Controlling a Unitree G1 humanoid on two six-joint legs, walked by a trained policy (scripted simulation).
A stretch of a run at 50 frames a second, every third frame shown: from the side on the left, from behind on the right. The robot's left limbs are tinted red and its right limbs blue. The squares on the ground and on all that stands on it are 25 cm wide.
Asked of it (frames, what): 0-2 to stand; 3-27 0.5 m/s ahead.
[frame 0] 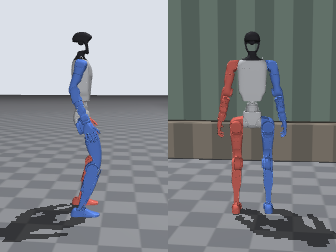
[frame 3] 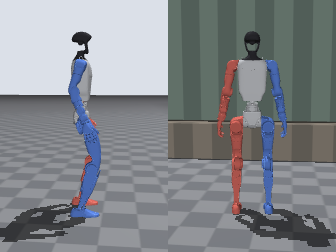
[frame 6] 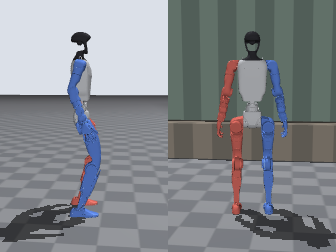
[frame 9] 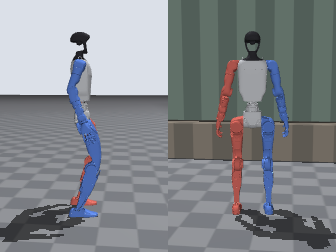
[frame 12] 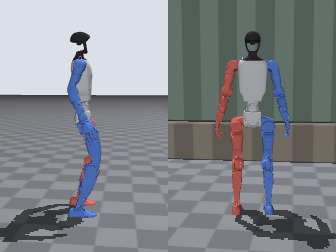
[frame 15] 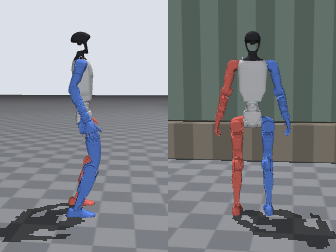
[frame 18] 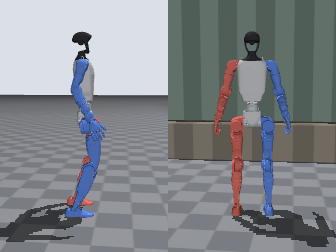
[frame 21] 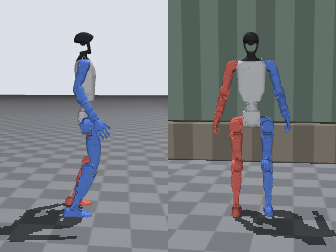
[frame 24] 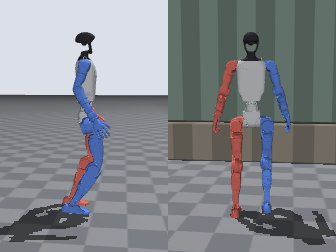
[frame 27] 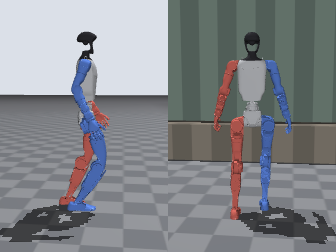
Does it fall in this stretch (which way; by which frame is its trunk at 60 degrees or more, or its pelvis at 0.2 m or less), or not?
no
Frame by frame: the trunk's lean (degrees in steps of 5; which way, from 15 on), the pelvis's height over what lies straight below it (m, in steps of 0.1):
0: 0, 0.8
3: 0, 0.8
6: 0, 0.8
9: 0, 0.8
12: 5, 0.8
15: 5, 0.8
18: 5, 0.8
21: 5, 0.8
24: 0, 0.8
27: 0, 0.8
